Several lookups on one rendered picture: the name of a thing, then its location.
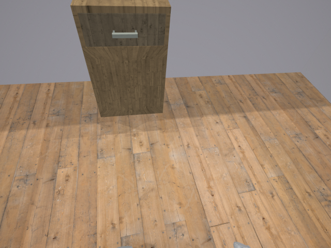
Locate handle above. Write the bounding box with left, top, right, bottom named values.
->
left=112, top=30, right=138, bottom=38

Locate drawer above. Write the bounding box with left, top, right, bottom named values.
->
left=78, top=13, right=166, bottom=47

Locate cabinet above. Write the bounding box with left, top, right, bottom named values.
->
left=70, top=0, right=171, bottom=117

